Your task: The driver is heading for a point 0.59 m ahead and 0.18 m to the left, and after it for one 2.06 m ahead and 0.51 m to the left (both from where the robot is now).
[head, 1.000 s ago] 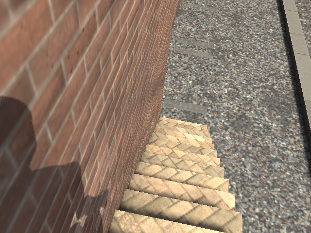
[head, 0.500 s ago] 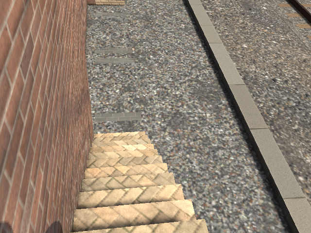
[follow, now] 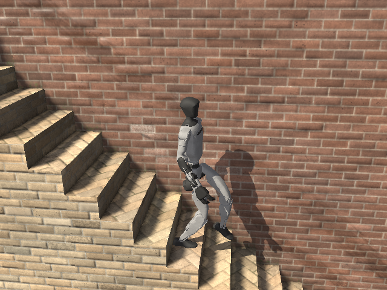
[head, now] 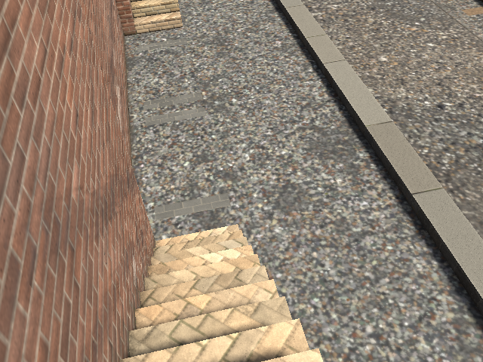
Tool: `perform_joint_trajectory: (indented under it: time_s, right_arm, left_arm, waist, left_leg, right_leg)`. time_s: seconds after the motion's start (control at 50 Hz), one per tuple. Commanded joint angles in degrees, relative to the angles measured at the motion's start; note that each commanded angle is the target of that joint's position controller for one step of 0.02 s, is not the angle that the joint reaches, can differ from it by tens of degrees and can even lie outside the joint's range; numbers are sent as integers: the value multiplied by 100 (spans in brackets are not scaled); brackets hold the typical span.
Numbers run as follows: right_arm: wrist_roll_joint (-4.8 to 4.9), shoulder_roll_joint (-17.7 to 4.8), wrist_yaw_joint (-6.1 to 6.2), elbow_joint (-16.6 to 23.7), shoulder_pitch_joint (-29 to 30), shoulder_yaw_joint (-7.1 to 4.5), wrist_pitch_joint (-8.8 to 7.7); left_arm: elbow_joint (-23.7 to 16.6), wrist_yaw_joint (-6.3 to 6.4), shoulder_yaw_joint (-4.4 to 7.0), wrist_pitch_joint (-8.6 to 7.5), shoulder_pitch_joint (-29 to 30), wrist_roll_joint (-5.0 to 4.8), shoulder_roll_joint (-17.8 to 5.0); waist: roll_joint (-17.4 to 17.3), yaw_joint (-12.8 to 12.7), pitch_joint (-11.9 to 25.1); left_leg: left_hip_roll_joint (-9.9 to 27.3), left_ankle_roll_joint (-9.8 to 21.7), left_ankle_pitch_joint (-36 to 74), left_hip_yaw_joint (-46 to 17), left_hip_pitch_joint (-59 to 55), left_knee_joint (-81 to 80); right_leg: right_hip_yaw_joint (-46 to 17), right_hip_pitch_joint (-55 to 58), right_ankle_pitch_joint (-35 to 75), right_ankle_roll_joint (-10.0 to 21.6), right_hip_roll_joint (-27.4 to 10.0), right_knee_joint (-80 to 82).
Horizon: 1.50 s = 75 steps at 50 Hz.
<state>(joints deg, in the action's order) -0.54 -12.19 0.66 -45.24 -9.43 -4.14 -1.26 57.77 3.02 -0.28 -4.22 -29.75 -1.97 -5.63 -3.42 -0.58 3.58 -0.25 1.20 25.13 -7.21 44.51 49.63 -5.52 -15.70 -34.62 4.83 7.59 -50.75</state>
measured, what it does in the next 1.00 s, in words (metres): goes down, turning left: left foot 0.19 m lower, then right foot 0.19 m lower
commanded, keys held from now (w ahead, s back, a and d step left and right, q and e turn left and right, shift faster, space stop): w+q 0.70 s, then q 0.16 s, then e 0.14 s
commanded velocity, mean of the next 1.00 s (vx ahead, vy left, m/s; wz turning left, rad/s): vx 0.43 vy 0.00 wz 0.45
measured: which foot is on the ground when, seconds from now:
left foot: up 0.00-0.18, down 0.20-0.66, up 0.68-1.00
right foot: down 0.00-0.20, up 0.22-0.64, down 0.66-1.00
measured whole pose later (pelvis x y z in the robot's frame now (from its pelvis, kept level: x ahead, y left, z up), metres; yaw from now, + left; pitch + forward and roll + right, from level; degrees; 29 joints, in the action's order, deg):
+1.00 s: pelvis +0.47 +0.10 -0.37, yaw +29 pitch +0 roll -1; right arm -0.7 -12.7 -1.4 -41.4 -7.2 -0.4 1.2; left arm 56.4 2.7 -1.1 -2.7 -29.6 0.5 -11.4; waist -1.9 -5.2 -0.2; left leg 2.2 -3.3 10.7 -8.4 42.3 59.0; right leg 0.4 -8.5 -30.6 -0.7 -0.4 -39.3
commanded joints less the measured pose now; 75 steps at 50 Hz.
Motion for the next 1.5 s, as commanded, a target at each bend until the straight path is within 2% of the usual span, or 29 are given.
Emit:
perform_joint_trajectory:
  time_s: [0.02, 0.16, 0.2, 0.22, 0.24, 0.3, 0.32, 0.38, 0.4, 0.46, 0.58, 0.64, 0.66, 0.7, 0.74, 0.76, 0.84, 0.88, 0.92, 1.04, 1.12, 1.16, 1.24, 1.32, 1.36, 1.38, 1.42, 1.46, 1.5]
  right_arm:
    - [-58, -124, -152, 361, 99, -6, 40]
    - [220, -523, -320, -166, -1851, -127, 10]
    - [102, -196, -341, -970, -3618, -26, -31]
    - [2, -54, -482, -1346, -4126, 144, -11]
    - [66, -280, -473, -1043, -3391, 175, 69]
    - [121, -1326, -309, -618, -2233, -239, 147]
    - [180, -829, -190, -537, -1948, -39, 52]
    - [214, -345, 270, -410, -1366, 143, -122]
    - [18, -614, 300, -435, -1512, 102, -93]
    - [410, -166, 394, -741, -2752, 154, -118]
    - [297, 8, 364, -355, -1921, 190, 52]
    - [342, 24, 320, -319, -1694, 246, 200]
    - [155, 225, 143, -736, -1483, 263, 172]
    - [239, 223, -23, -265, -2386, 277, -59]
    - [355, -311, -73, 294, -1222, 225, -107]
    - [423, -128, -36, 552, -1008, 297, -2]
    - [111, -478, 178, 1232, -143, 286, 476]
    - [-195, -87, 68, 849, -762, 337, 419]
    - [-68, 118, -85, 290, -1453, 402, 302]
    - [118, -521, -486, 648, 1330, 293, -71]
    - [-48, -910, -480, -176, 256, -39, -195]
    - [-235, -334, -459, 46, 805, 161, -92]
    - [-226, -818, -263, 165, 982, -17, -340]
    - [-54, -785, 20, -338, -1222, -117, -44]
    - [-424, -1161, -93, -782, -3229, -32, 57]
    - [-338, -1471, -212, -1049, -2748, -38, 52]
    - [-143, -1062, -182, -546, -1622, 162, 131]
    - [-76, -1650, 70, -574, -767, 82, 209]
    - [-213, -1443, 305, -36, -336, 207, 264]
  left_arm:
    - [-148, 82, 116, -47, -153, 44, -854]
    - [-431, 88, 123, 170, 472, 113, -846]
    - [-491, -63, 286, 43, 1090, -59, -1213]
    - [-623, -198, 195, -84, 928, 274, -546]
    - [-1037, -230, 177, -182, 106, 261, -547]
    - [-1732, -119, 222, -81, 1685, -207, -729]
    - [-1681, -16, 319, -28, 1832, -194, -967]
    - [-1915, 248, 287, 175, 2030, 305, -694]
    - [-1685, 153, 282, 144, 1437, 207, -591]
    - [-1853, -77, 399, 120, 2279, 12, -970]
    - [-2256, -284, 487, 83, 1931, 406, -999]
    - [-2010, -283, 646, -49, 911, 217, -1252]
    - [-1367, -407, 785, -88, -875, 243, -1376]
    - [-1230, -498, 573, -111, -1438, 310, -1570]
    - [-1102, -597, 385, -86, -1289, 463, -1105]
    - [-947, -555, 553, -80, -663, 462, -1852]
    - [-1388, -187, 124, -56, 1232, 527, -1415]
    - [-1047, -89, 80, 24, 1087, 538, -1500]
    - [-570, -140, 16, 62, 909, 379, -1472]
    - [-269, 126, 173, 246, -492, 239, -1217]
    - [-209, 15, 22, 489, -1109, 209, -514]
    - [-374, 38, 137, 390, -15, 29, -1063]
    - [-496, 58, 273, 191, -10, -66, -1025]
    - [-579, -37, 411, 517, 266, -21, -918]
    - [-491, -131, 344, 458, 721, -225, -517]
    - [-906, -198, 309, 458, 21, -299, -308]
    - [-1330, -142, 293, 539, 837, -224, -660]
    - [-2010, -13, 167, 676, 1214, -145, -485]
    - [-2317, 99, 353, 911, 1927, -152, -1186]
  waist:
    - [661, 123, -743]
    - [972, 522, -752]
    - [-126, 1419, -329]
    - [-1872, 1118, -109]
    - [-2154, 266, 186]
    - [703, 39, -334]
    - [1219, -140, -523]
    - [416, -301, -577]
    - [-23, -508, -177]
    - [199, -6, -323]
    - [-904, -53, -350]
    - [-275, -301, -690]
    - [455, -1082, -107]
    - [2583, -541, 328]
    - [1086, -584, 301]
    - [1138, -192, 0]
    - [35, 450, -1459]
    - [181, 585, -400]
    - [829, 652, 156]
    - [1471, -848, -1042]
    - [-1104, -655, -499]
    - [185, -424, -924]
    - [-760, -615, -992]
    - [289, 8, -22]
    - [-411, 1243, 840]
    - [-1436, 319, 1278]
    - [-764, 337, 1158]
    - [-903, -271, 917]
    - [-360, -84, 365]
  left_leg:
    - [-259, 59, 721, -155, -976, -349]
    - [230, 316, -1660, 2, -2133, -2846]
    - [536, 1027, 88, 182, -4615, -3801]
    - [863, 1338, 2779, -276, -6352, -1379]
    - [991, 1836, 3899, -1331, -6616, -730]
    - [1946, 2671, -3090, -3959, -4609, -2266]
    - [1650, 2191, -3467, -3667, -3800, -2127]
    - [381, 1376, -569, -2194, -1152, -1763]
    - [390, 1261, -235, -2208, -897, -1600]
    - [125, 1106, -2432, -2455, -2675, -415]
    - [-705, 1076, -3811, -2338, -1027, 858]
    - [-1123, 767, -2820, -1765, -2310, 2754]
    - [-1425, 536, -3477, -1471, -108, 4488]
    - [-1654, 128, -8249, -1272, 2843, 8185]
    - [-654, -62, -6989, -610, 3539, 8256]
    - [-392, -237, -6658, -508, 3268, 7758]
    - [-255, -505, -4166, -627, 1506, 5048]
    - [-9, -460, -1766, -56, -490, 3145]
    - [98, -486, -1204, 333, -2199, 2005]
    - [509, -564, -1895, -283, 900, -1022]
    - [694, -243, -771, -707, -3210, -3063]
    - [-51, -506, 24, 580, -3321, -2761]
    - [318, -485, 1924, 345, -3102, -3825]
    - [875, -683, 2267, 237, -4862, -4222]
    - [1722, -98, 6111, 276, -7385, -2188]
    - [2782, 1033, 7157, -513, -8103, -1046]
    - [2870, 1523, 5003, -554, -6597, -1474]
    - [3636, 2009, 2756, -1305, -5004, -2138]
    - [3155, 1389, 745, -355, -3556, -2402]
  right_leg:
    - [-1175, -1191, 2674, 523, -1198, 860]
    - [-923, 159, 5467, 233, -1315, -1844]
    - [-100, -983, 4942, -150, -685, -5423]
    - [584, -3461, -1225, -371, 124, -7875]
    - [170, -4324, -1523, -547, -11, -7334]
    - [-83, -5166, -622, -505, -740, -5298]
    - [-471, -4877, 996, -573, -1054, -3746]
    - [52, -2343, 3448, -1067, -857, -1772]
    - [161, -1567, 4188, -1092, -638, -2447]
    - [-521, -3300, 4874, -789, -711, -675]
    - [-420, -463, 6339, -821, -341, 314]
    - [-480, 239, 5470, -620, -892, 4332]
    - [-123, 3324, 7078, -544, -1093, 3086]
    - [-1856, 5411, 11565, 923, -3059, 820]
    - [-1722, 4213, 9165, 1311, -3300, 1368]
    - [-2652, 2823, 6842, 1683, -3696, 1853]
    - [-1079, -1658, 5172, 826, -2454, 2706]
    - [-373, -1623, 5707, 500, -1916, 2388]
    - [318, -1378, 6099, 329, -1591, 2280]
    - [-1677, 2009, 2835, 539, -1832, 1045]
    - [24, -866, -21, -340, -194, 287]
    - [-983, -549, 1433, -17, -537, 1165]
    - [-724, 467, 308, -341, -77, 704]
    - [-914, -278, 1165, -427, -110, -2554]
    - [-377, -2517, -2695, -1138, 733, -6164]
    - [-702, -3868, -2652, -1269, 320, -7070]
    - [-762, -4014, -1638, -1248, -246, -6810]
    - [-586, -3987, -1068, -1187, -836, -7053]
    - [-660, -3520, 552, -1198, -684, -6365]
